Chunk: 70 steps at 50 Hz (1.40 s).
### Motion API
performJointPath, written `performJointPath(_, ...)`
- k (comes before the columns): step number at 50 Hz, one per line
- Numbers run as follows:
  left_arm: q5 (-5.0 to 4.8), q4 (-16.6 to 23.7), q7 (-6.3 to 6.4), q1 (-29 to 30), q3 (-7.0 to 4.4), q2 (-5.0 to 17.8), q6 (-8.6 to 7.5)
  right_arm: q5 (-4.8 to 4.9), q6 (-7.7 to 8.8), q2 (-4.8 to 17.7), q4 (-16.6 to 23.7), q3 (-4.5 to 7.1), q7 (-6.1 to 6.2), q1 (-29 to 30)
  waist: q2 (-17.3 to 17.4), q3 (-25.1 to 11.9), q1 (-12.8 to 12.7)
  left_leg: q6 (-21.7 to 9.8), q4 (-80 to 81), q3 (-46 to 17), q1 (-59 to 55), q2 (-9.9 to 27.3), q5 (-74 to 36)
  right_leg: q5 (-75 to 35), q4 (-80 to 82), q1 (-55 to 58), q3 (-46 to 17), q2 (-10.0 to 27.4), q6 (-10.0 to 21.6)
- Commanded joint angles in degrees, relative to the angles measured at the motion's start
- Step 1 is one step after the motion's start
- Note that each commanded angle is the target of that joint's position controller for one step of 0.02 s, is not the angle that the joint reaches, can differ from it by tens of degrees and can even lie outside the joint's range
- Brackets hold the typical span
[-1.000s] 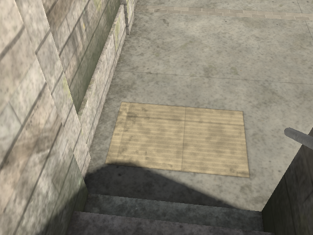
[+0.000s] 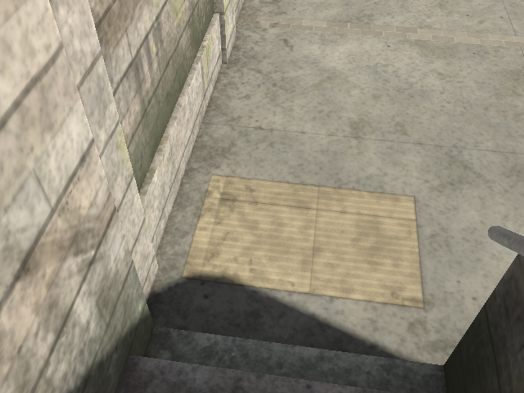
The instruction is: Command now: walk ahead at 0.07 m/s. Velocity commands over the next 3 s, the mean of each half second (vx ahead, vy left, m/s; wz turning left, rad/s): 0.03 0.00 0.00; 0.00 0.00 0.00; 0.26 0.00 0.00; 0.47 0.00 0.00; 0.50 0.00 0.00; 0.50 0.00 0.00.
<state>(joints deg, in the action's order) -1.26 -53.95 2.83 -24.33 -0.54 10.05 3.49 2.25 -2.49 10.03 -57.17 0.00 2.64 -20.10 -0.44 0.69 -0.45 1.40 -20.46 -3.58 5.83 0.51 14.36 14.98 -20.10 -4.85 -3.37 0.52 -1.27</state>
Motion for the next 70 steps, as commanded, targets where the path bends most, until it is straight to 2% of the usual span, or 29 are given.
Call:
performJointPath(1, 0.01, 1.2, 0.26, -5.7, -0.86, 5.0, -0.55, 0.11, 0.83, 5.5, 1.1, 1.03, 0.16, -4.1, 0.0, 3.8, 0.0, -2.2, 2.6, -1.4, 2.1, 1.9, -17.7, -17.3, 2.3, -0.5, -1.7, 1.7, 1.0)
performJointPath(3, -0.11, 1.0, 0.18, -6.1, -0.72, 4.8, -0.48, 0.29, 0.76, 5.4, 1.1, 0.97, -0.01, -4.1, 0.1, 2.5, 0.0, -2.1, 2.1, -1.5, 1.1, 2.1, -20.1, -19.8, 1.9, 0.5, -1.7, 1.9, 1.0)
performJointPath(6, -0.21, 0.9, 0.07, -6.1, -0.64, 4.8, -0.21, 0.27, 0.43, 5.3, 1.0, 0.93, -0.16, -4.1, 0.3, 2.7, 0.0, -2.0, 2.2, -1.6, 0.9, 2.1, -20.1, -19.5, 2.0, 0.5, -1.7, 2.0, 0.9)
performJointPath(7, -0.83, 0.7, 0.16, -6.0, -0.75, 5.1, -0.24, 0.19, 0.68, 5.3, 1.0, 0.88, -0.28, -3.6, 1.3, 2.8, 0.0, -2.2, 2.1, -1.7, 1.4, 2.4, -21.7, -20.9, 1.5, 0.8, -2.6, 2.8, 0.6)
performJointPath(8, -0.88, 0.6, 0.21, -6.2, -0.77, 5.3, -0.18, 0.18, 0.84, 5.1, 1.0, 0.86, -0.38, -3.8, 0.9, 2.3, 0.0, -2.2, 2.1, -1.8, 1.3, 2.5, -22.1, -21.3, 1.3, 1.2, -2.6, 2.9, 0.6)
performJointPath(16, -0.57, 0.0, 0.21, -5.9, -0.79, 5.1, 0.12, 0.16, 0.71, 5.3, 0.6, 0.98, -0.59, -3.1, 0.0, 2.9, -0.1, -2.1, 3.0, -1.8, 1.5, 2.5, -19.1, -18.2, 1.9, 0.4, -2.8, 2.9, 0.4)
performJointPath(17, 0.06, 0.1, 0.1, -6.0, -0.67, 4.8, 0.21, 0.22, 0.38, 5.4, 0.5, 1.07, -0.5, -3.4, -1.1, 3.1, -0.1, -1.9, 3.4, -1.7, 1.1, 2.2, -17.0, -16.3, 2.7, -0.1, -1.9, 2.1, 0.6)
performJointPath(18, 0.11, 0.1, 0.04, -5.8, -0.66, 4.7, 0.19, 0.21, 0.16, 5.6, 0.5, 1.12, -0.42, -3.2, -0.8, 3.8, -0.1, -1.9, 3.6, -1.7, 1.2, 2.1, -16.2, -15.4, 3.1, -0.7, -2.0, 2.1, 0.6)
performJointPath(22, -0.17, 0.1, 0.02, -6.0, -0.76, 4.9, -0.02, 0.07, -0.01, 5.4, 0.5, 1.18, -0.27, -3.3, 0.2, 4.1, 0.1, -1.9, 3.8, -1.7, 1.4, 2.1, -16.0, -15.1, 3.5, -0.8, -2.0, 2.2, 0.6)
performJointPath(52, -0.12, 0.0, 0.38, -8.2, -1.11, 4.4, -0.18, 0.14, 0.29, 5.2, -0.6, 1.56, -0.11, -5.6, 0.1, 4.6, 0.1, -2.0, 4.5, -1.8, 2.4, 2.0, -13.8, -12.9, 4.4, -1.1, -2.0, 2.2, 0.6)
performJointPath(54, -0.14, 0.0, 0.62, -8.3, -1.14, 4.3, -0.15, 0.14, 0.26, 4.9, -0.6, 1.5, 0.14, -5.8, 0.1, 4.4, 0.0, -2.2, 4.9, -1.0, 2.9, 1.1, -6.1, -5.2, 4.9, -1.5, -1.6, 1.4, 0.8)
performJointPath(57, -0.56, 0.9, 1.12, -7.1, -1.69, 5.3, -0.23, 0.34, 0.48, 5.1, 0.4, 1.81, 0.58, -4.6, -0.6, 7.5, -0.1, -3.1, 3.3, 0.5, 6.8, -1.0, 8.0, 8.8, 4.6, -4.7, -1.4, 0.3, 2.1)
performJointPath(60, -0.84, 2.3, 1.35, -6.2, -2.0, 5.8, -0.78, 0.63, 1.71, 4.5, 1.9, 1.77, 0.5, -3.6, -1.7, 9.5, -0.3, -5.0, -0.8, 1.4, 11.1, -2.3, 16.4, 18.6, 2.5, -8.2, -2.2, 0.1, 4.8)
performJointPath(61, -1.29, 2.2, 1.44, -6.5, -2.09, 5.8, -1.1, 0.65, 2.54, 4.0, 2.2, 1.59, 0.26, -3.1, -1.0, 9.4, -0.5, -5.5, -2.6, 1.7, 12.5, -2.4, 14.4, 16.8, 0.9, -7.9, -3.2, 0.9, 5.3)
performJointPath(62, -1.3, 2.6, 1.51, -6.9, -1.98, 5.7, -1.32, 0.67, 3.34, 3.5, 2.5, 1.39, -0.01, -3.3, -1.9, 9.0, -0.6, -6.0, -4.6, 1.8, 13.3, -2.5, 11.2, 14.0, -0.8, -7.6, -3.6, 1.0, 6.0)
performJointPath(64, -1.0, 2.8, 1.64, -8.3, -2.04, 6.0, -2.1, 0.46, 4.63, 4.1, 3.2, 1.51, -0.64, -4.3, -1.5, 6.8, -0.9, -6.5, -9.0, 1.9, 13.2, -2.5, 0.6, 4.9, -6.5, -6.8, -3.1, 0.4, 6.7)
performJointPath(65, -0.77, 2.7, 1.6, -9.0, -1.9, 5.6, -2.36, 0.5, 5.06, 4.5, 3.4, 1.57, -1.05, -4.8, -0.1, 5.3, -1.0, -6.7, -11.2, 1.7, 12.5, -2.4, -4.6, 0.6, -10.0, -6.7, -2.4, -0.1, 6.7)
performJointPath(66, -0.83, 2.7, 1.6, -9.5, -1.87, 5.3, -2.61, 0.7, 5.43, 4.6, 3.3, 1.7, -1.24, -5.4, 1.4, 2.3, -1.0, -7.0, -13.3, 1.4, 10.5, -1.9, -9.5, -2.9, -13.9, -6.5, -1.2, -0.6, 6.3)
performJointPath(67, -0.9, 2.7, 1.39, -8.8, -1.68, 5.2, -2.8, 0.46, 5.32, 4.9, 2.5, 1.73, -1.4, -7.1, 2.9, 1.1, -0.5, -8.3, -15.2, 0.6, 9.2, -1.3, -12.8, -5.3, -18.4, -8.5, 0.4, -1.7, 5.8)
performJointPath(69, -0.56, 4.0, 1.0, -5.7, -1.13, 4.4, -3.27, 0.34, 4.91, 6.9, 2.1, 2.35, -1.79, -11.1, 6.4, 0.0, 1.9, -12.5, -15.0, -6.7, 3.9, 2.6, -17.4, -4.2, -27.8, -18.1, 2.0, -3.8, 4.7)
performJointPath(70, -0.93, 5.4, 0.76, -2.4, -0.85, 3.7, -4.04, 0.33, 4.57, 8.8, 1.2, 3.06, -1.77, -14.3, 8.3, -0.1, 3.8, -15.3, -12.8, -13.7, -0.1, 7.0, -18.1, 1.5, -32.5, -25.8, 2.2, -3.9, 4.5)
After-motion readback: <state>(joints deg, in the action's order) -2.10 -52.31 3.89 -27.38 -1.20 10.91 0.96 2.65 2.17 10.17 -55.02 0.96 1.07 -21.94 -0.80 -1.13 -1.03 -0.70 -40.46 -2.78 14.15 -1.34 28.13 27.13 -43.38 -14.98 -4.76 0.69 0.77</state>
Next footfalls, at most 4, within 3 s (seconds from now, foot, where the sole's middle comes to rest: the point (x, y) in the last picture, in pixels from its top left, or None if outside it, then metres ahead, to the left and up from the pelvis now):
1.86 left None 0.25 0.12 -0.99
2.34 right None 0.46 -0.13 -1.20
2.88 left None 0.72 0.11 -1.41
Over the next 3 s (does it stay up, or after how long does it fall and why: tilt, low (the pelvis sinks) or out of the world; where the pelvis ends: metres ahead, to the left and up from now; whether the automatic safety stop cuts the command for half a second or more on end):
stays up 0.69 0.00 -0.66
